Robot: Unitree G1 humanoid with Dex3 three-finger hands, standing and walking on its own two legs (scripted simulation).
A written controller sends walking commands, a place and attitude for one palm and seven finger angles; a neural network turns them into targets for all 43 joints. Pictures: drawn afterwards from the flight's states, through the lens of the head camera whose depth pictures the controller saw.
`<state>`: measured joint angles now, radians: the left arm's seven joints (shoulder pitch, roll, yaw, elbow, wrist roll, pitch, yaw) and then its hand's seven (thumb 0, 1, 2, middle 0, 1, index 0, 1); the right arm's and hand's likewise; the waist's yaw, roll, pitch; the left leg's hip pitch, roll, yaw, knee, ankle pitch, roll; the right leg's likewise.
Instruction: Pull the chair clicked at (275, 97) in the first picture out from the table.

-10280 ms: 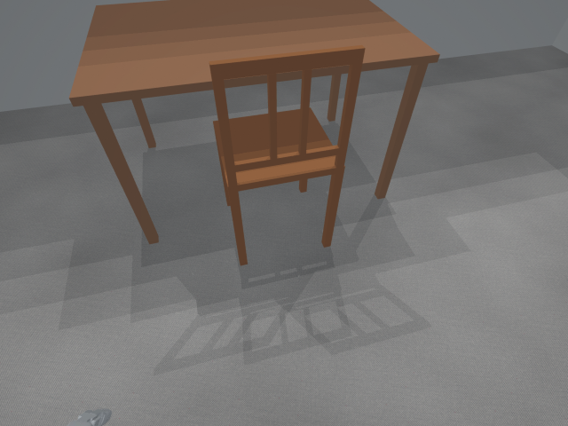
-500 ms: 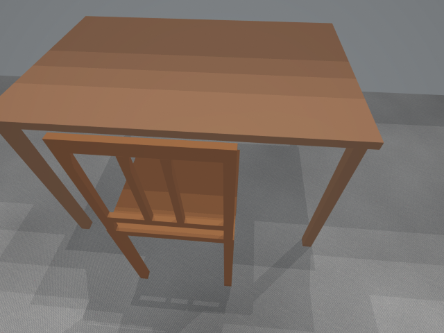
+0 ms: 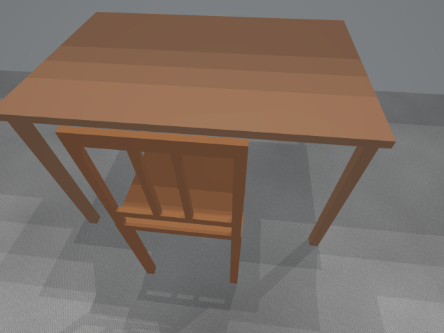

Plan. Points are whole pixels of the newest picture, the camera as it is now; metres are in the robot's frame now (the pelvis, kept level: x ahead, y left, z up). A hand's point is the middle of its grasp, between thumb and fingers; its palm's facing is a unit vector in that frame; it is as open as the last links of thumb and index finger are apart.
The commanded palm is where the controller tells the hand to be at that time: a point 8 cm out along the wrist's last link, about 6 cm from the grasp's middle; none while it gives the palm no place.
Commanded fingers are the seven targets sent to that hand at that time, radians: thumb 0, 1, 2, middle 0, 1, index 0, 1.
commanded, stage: raise the hand toward the chair's back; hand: left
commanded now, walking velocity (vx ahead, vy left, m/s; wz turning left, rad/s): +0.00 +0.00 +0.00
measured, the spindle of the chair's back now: (147, 185) +0.46 +0.23 -0.08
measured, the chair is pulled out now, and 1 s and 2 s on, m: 0.00 0.00 0.00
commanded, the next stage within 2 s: aim the fingers beside a spindle in 2.00 s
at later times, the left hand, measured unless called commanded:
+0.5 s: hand (122, 331) +0.14 +0.19 -0.06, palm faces +0.00 -1.00 -0.03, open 10.8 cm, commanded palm +0.13 +0.23 -0.06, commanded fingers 0.00 0.18 0.59 -0.13 -0.19 -0.13 -0.19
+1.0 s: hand (120, 305) +0.17 +0.20 -0.06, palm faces -0.05 -1.00 -0.04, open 15.0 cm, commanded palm +0.15 +0.26 -0.05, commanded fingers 0.00 -0.41 0.34 -0.07 -0.09 -0.07 -0.09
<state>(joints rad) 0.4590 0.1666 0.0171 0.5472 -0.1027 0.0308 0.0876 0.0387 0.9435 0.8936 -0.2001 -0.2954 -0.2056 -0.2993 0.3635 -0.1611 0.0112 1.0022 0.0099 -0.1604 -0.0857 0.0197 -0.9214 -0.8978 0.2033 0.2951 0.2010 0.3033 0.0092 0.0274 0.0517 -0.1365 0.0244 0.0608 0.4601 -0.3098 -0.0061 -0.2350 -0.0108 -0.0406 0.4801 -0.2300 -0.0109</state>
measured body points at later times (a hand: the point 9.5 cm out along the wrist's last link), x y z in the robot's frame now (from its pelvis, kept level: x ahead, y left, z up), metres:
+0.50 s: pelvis -0.05 +0.01 -0.11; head +0.03 +0.03 +0.33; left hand +0.13 +0.24 -0.06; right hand +0.22 -0.17 -0.15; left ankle -0.04 +0.12 -0.74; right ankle +0.02 -0.11 -0.74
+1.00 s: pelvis -0.03 +0.02 -0.10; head +0.04 +0.04 +0.35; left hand +0.17 +0.26 -0.05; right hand +0.16 -0.23 -0.16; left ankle -0.04 +0.12 -0.74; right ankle +0.02 -0.11 -0.74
